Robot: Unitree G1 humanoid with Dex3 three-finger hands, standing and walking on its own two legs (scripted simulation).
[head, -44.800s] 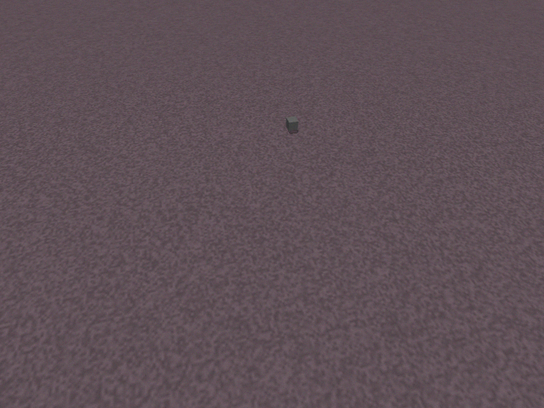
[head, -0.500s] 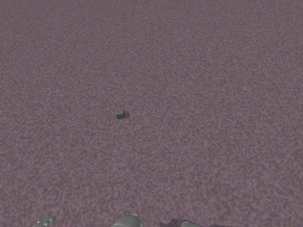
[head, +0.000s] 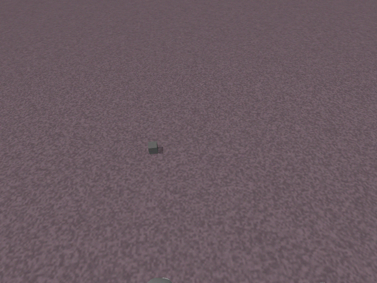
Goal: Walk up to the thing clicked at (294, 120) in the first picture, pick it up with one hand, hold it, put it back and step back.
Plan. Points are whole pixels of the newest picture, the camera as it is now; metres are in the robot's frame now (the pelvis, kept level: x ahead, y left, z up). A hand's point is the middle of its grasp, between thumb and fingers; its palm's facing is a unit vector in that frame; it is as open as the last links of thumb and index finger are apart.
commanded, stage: step back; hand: left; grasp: from above
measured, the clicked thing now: (153, 147) +1.08 +0.34 -0.73
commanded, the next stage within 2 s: stand in 0.80 s
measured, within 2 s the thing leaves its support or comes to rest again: neither
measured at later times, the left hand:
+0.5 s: hand out of the picture +0.10 +0.32 -0.15, palm faces +0.01 -0.93 -0.38, open 7.4 cm
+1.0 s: hand (79, 276) +0.16 +0.29 -0.14, palm faces +0.03 -0.95 -0.32, open 7.4 cm
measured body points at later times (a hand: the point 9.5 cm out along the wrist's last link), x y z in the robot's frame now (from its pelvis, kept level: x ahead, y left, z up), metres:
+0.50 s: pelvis +0.03 +0.04 +0.00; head +0.06 +0.05 +0.45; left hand +0.10 +0.36 -0.12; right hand +0.11 -0.27 -0.12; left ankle +0.03 +0.17 -0.73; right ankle +0.07 -0.10 -0.72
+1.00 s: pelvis +0.06 +0.04 +0.01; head +0.07 +0.04 +0.46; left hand +0.16 +0.34 -0.12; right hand +0.16 -0.26 -0.12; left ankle +0.03 +0.17 -0.73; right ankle +0.08 -0.10 -0.73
